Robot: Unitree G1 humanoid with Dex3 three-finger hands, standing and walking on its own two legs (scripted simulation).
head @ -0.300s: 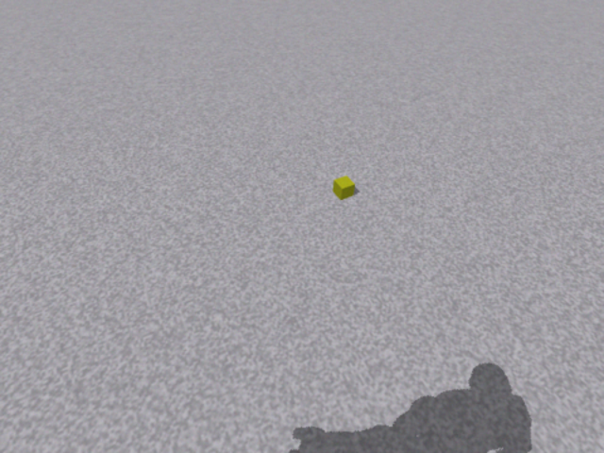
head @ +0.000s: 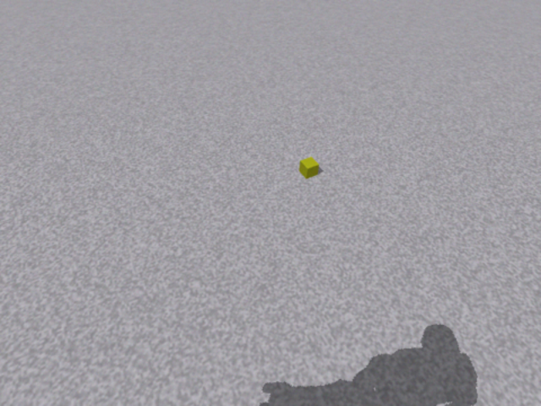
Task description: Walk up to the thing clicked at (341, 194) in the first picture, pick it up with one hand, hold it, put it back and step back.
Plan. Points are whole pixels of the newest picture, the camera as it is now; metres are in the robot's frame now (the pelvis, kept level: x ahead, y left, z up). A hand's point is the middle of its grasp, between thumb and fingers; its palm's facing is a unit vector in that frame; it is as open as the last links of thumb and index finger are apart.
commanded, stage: stand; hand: left
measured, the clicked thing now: (308, 167) +1.45 -0.23 -0.74
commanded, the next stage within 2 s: walk up in 0.82 s
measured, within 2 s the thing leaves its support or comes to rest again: neither
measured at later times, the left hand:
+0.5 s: hand out of the picture +0.08 +0.25 -0.16, palm faces -0.03 -0.94 -0.33, open 7.3 cm
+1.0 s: hand out of the picture +0.11 +0.26 -0.15, palm faces -0.11 -0.93 -0.36, open 7.4 cm
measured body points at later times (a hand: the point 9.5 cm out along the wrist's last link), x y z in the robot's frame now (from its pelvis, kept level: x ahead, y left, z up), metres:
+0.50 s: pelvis +0.01 +0.00 +0.00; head +0.02 +0.00 +0.45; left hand +0.08 +0.30 -0.13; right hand +0.08 -0.30 -0.13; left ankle +0.00 +0.12 -0.75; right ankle +0.00 -0.12 -0.75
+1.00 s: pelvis +0.03 -0.02 +0.00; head +0.03 -0.02 +0.45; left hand +0.11 +0.31 -0.12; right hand +0.07 -0.35 -0.12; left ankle +0.00 +0.12 -0.75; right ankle +0.03 -0.16 -0.71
